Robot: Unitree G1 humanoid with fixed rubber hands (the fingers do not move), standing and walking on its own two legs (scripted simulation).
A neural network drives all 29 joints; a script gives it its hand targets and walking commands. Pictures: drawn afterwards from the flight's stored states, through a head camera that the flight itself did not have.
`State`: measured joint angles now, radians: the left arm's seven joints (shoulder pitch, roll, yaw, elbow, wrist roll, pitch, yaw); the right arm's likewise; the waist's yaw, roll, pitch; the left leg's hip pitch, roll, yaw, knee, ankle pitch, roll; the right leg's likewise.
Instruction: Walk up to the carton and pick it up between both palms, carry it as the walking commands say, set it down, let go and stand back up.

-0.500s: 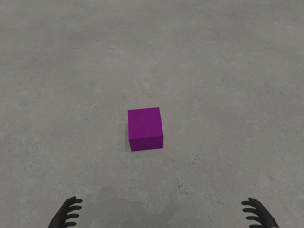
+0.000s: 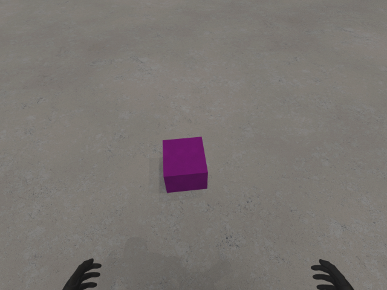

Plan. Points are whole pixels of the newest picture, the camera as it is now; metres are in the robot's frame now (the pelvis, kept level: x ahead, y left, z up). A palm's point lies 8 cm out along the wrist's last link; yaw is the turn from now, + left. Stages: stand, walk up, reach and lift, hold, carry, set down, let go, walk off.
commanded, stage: stand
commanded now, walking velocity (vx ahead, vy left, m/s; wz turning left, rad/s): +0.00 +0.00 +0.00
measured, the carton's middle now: (184, 164) +0.89 +0.07 -0.67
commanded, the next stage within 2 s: walk up in 0.80 s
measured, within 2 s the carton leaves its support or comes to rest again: neither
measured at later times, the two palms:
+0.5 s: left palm out of the picture +0.11 +0.28 -0.09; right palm out of the picture +0.11 -0.29 -0.09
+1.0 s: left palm out of the picture +0.08 +0.29 -0.10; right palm out of the picture +0.08 -0.29 -0.09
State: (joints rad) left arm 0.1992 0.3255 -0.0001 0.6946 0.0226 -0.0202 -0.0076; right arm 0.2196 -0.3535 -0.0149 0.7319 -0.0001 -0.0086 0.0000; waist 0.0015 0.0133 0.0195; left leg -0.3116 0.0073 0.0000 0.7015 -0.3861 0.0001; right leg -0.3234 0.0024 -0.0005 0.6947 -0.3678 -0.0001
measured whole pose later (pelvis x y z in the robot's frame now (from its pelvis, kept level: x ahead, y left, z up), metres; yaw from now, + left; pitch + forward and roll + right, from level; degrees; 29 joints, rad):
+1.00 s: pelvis -0.02 +0.01 +0.01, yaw +0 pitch +0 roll -1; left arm 0.20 0.34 0.00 0.85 0.02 -0.02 -0.01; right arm 0.18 -0.36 -0.01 0.90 0.00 -0.02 0.00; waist 0.00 0.01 0.02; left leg -0.31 0.01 0.00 0.62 -0.31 0.00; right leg -0.31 0.00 0.00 0.58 -0.28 0.00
